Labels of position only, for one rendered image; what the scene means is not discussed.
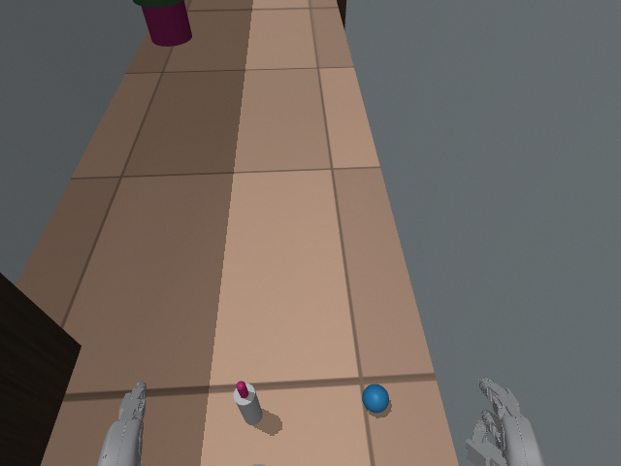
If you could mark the left robot hand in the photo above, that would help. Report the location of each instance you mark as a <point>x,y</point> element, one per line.
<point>124,440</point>

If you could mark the potted plant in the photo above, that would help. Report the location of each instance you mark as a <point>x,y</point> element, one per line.
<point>167,21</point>

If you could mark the right robot hand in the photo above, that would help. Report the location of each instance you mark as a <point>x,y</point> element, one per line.
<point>517,443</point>

